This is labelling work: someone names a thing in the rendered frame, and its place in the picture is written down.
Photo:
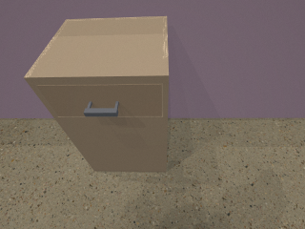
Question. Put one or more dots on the drawer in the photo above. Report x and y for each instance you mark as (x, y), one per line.
(138, 99)

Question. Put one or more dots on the handle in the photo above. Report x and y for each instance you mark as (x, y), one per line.
(101, 112)

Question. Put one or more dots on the cabinet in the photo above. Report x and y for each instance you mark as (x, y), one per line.
(115, 50)

